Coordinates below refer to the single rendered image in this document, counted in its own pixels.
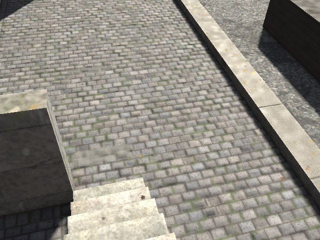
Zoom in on stairs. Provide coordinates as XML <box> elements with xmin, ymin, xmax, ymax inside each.
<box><xmin>63</xmin><ymin>177</ymin><xmax>177</xmax><ymax>240</ymax></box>

